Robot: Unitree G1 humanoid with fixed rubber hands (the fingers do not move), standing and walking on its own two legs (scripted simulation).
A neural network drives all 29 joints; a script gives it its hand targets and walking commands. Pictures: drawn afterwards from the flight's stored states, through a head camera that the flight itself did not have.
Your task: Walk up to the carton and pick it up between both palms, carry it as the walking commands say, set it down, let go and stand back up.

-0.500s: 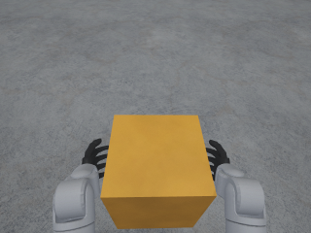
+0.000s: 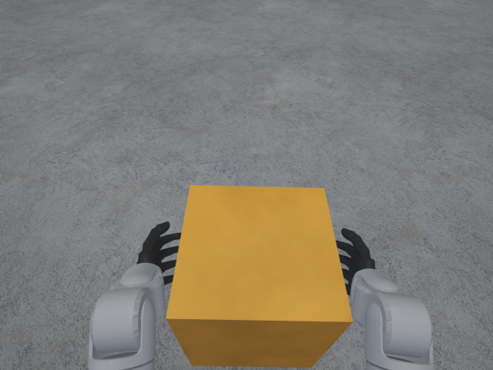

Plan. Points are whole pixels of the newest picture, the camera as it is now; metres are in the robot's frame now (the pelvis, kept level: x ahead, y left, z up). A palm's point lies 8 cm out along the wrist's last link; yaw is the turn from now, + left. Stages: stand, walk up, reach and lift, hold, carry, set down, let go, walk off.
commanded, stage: carry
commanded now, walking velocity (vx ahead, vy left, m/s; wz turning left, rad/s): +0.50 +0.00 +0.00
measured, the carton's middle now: (254, 281) +0.29 +0.00 +0.02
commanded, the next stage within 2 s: none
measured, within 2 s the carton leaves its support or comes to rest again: neither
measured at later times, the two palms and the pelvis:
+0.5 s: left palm (192, 123) +0.61 +0.14 +0.11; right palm (328, 131) +0.59 -0.16 +0.10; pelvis +0.34 +0.01 +0.01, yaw -3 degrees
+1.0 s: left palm (207, 61) +0.94 +0.13 +0.11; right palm (308, 63) +0.93 -0.17 +0.11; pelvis +0.68 -0.02 +0.01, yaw +0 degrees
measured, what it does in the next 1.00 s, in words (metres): walks ahead: left foot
